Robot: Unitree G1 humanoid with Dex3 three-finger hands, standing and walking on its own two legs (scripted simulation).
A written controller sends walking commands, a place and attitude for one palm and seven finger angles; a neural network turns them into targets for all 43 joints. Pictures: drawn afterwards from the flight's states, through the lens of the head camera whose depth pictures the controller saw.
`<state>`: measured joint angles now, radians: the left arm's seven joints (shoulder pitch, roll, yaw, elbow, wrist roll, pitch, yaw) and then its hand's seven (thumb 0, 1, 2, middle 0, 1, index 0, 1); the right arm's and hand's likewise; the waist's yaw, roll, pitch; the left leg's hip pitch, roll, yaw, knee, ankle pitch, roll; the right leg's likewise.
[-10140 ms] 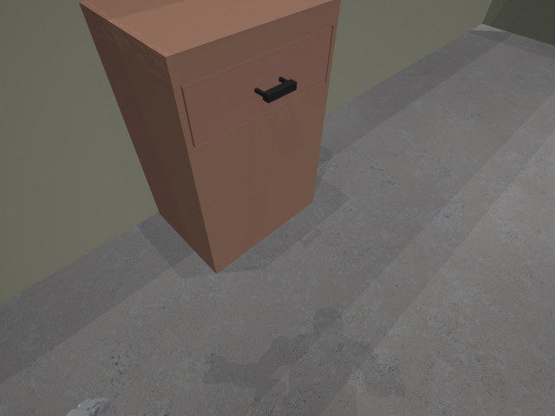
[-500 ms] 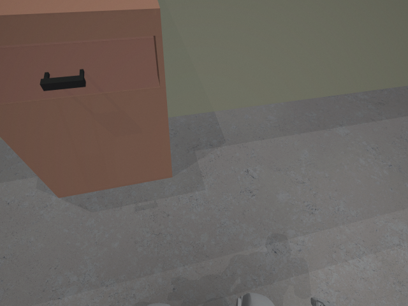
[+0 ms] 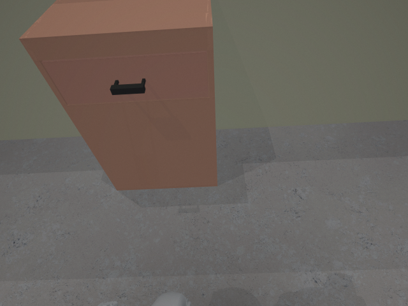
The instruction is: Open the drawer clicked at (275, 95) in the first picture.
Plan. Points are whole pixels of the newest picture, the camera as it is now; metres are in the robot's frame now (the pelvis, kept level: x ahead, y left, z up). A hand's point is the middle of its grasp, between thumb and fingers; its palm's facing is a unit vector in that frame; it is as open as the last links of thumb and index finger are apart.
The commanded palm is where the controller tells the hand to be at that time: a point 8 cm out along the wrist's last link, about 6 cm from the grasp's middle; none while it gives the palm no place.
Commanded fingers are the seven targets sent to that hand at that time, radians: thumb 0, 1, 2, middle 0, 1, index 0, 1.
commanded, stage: turn to face it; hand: left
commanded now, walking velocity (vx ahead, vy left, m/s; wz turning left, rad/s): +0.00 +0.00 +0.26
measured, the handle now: (129, 85) +0.79 +0.29 -0.03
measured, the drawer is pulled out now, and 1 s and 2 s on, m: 0.00 0.00 0.00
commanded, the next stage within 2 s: take the last steps up to it in 0.02 s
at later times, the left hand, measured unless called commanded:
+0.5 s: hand out of the picture +0.04 +0.26 -0.16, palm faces +0.12 -0.97 -0.20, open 7.4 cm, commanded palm none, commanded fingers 0.00 0.90 0.90 -0.20 -0.30 -0.20 -0.30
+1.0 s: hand (122, 305) +0.15 +0.20 -0.16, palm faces +0.18 -0.96 -0.22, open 7.2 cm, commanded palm none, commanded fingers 0.00 0.90 0.90 -0.20 -0.30 -0.20 -0.30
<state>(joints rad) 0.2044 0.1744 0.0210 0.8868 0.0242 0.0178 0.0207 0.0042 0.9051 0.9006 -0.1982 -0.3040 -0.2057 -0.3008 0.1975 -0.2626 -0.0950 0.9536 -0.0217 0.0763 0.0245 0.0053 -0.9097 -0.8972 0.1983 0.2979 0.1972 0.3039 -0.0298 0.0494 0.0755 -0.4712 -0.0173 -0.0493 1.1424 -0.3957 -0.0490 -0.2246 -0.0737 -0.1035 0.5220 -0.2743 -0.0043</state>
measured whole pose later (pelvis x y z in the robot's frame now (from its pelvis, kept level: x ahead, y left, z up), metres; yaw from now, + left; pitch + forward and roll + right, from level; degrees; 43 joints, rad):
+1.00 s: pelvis +0.16 +0.02 +0.01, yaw +8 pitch -2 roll +0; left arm 0.31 0.16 0.05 1.08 0.02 -0.06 0.01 -0.01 0.94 0.90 -0.20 -0.30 -0.20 -0.30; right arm 0.29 -0.18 -0.07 1.06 -0.03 0.00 0.01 0.00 -0.91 -0.90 0.19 0.30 0.19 0.30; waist -0.01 0.03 0.00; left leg -0.51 0.11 0.05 0.96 -0.24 -0.01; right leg -0.14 -0.01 -0.17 0.36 -0.19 -0.06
